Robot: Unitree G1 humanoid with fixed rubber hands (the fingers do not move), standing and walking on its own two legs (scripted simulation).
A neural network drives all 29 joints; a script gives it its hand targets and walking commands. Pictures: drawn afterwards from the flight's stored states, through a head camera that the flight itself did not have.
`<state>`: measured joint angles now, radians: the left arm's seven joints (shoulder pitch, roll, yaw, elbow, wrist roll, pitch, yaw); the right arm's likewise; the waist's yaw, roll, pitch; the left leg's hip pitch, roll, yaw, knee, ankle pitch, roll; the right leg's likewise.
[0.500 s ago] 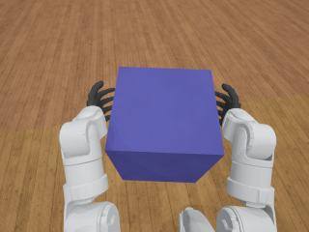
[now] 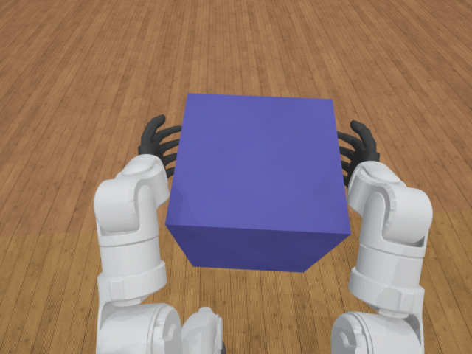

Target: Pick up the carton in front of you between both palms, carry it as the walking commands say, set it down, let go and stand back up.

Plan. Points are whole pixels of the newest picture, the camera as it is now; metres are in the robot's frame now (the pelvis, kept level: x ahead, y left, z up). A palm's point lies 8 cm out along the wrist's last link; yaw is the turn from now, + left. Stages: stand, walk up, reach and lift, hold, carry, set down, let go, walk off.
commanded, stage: carry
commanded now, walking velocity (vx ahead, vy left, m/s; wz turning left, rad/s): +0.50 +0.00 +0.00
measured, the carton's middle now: (253, 194) +0.35 +0.01 +0.08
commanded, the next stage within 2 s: none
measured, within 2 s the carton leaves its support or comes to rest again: neither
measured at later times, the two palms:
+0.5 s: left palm (186, 40) +0.64 +0.16 +0.20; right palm (340, 44) +0.63 -0.14 +0.19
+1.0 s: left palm out of the picture +0.93 +0.16 +0.22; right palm out of the picture +0.93 -0.14 +0.21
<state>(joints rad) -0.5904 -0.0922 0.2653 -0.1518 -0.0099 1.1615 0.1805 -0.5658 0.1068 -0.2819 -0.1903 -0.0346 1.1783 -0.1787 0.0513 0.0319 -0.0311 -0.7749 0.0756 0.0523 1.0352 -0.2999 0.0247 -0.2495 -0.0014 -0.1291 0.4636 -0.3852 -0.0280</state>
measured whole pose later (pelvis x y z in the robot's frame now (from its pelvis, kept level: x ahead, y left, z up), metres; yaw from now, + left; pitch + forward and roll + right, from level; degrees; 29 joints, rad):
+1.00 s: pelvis +0.59 +0.01 +0.05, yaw -1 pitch +3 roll +0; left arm -0.59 -0.08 0.26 -0.14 0.01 1.18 0.17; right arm -0.57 0.09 -0.26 -0.15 -0.02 1.18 -0.17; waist 0.00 0.00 -0.08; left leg -0.61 0.03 0.14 0.65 -0.23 0.05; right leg -0.11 -0.04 -0.11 0.49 -0.52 0.02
